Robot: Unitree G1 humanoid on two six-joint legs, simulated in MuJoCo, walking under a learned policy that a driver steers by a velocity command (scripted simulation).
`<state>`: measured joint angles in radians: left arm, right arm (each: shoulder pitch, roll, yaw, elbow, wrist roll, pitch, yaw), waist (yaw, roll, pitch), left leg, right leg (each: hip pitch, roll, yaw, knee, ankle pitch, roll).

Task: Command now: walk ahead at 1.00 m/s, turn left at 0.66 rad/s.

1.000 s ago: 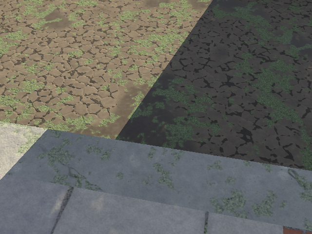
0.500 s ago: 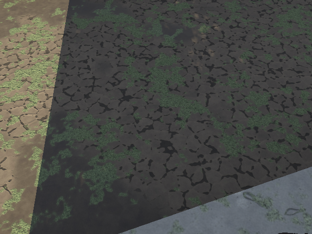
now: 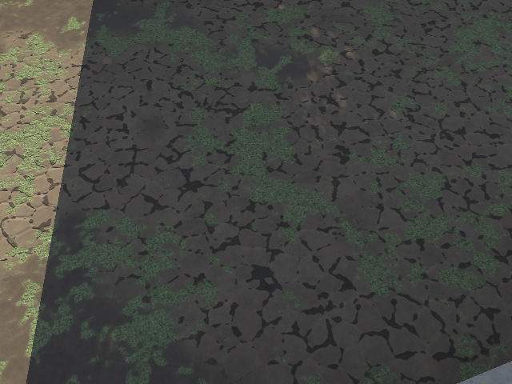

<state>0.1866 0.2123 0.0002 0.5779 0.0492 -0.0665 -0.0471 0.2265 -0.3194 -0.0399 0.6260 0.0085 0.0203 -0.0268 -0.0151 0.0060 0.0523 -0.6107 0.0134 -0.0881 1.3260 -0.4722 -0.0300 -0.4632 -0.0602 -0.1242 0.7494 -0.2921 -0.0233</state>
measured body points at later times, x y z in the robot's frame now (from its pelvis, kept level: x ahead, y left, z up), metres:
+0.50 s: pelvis +0.07 +0.02 +0.00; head +0.08 +0.02 +0.45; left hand +0.22 +0.31 -0.01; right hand +0.40 -0.05 -0.01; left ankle +0.10 +0.13 -0.71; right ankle +0.16 -0.09 -0.71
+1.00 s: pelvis +0.07 +0.01 +0.02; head +0.08 -0.02 +0.47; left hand +0.26 +0.27 +0.00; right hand +0.38 -0.15 +0.01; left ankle +0.10 +0.13 -0.71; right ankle +0.17 -0.10 -0.71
